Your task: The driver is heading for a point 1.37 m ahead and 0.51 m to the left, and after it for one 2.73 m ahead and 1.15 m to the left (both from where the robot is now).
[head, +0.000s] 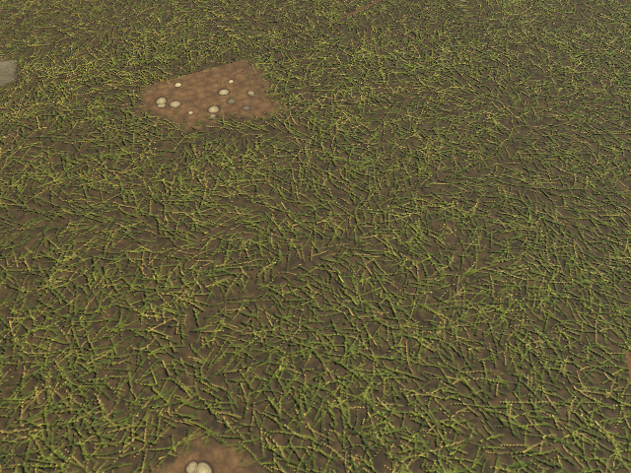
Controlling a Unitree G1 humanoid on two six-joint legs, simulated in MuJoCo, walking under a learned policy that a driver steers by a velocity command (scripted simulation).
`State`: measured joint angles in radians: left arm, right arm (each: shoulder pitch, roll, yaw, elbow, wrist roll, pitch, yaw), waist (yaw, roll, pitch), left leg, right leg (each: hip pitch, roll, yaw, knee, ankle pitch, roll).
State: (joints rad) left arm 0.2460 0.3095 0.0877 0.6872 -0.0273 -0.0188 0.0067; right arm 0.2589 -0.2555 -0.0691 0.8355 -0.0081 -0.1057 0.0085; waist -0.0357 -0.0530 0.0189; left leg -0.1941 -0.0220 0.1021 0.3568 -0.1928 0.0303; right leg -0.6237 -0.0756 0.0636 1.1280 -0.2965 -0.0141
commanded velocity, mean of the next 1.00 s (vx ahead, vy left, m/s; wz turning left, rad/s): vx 0.50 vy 0.00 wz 0.27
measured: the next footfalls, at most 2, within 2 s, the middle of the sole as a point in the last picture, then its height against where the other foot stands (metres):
right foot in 0.28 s outside the picture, level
left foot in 0.80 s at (255, 438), level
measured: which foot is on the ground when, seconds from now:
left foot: down 0.00-0.28, up 0.30-0.78, down 0.80-1.00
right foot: up 0.00-0.26, down 0.28-0.80, up 0.82-1.00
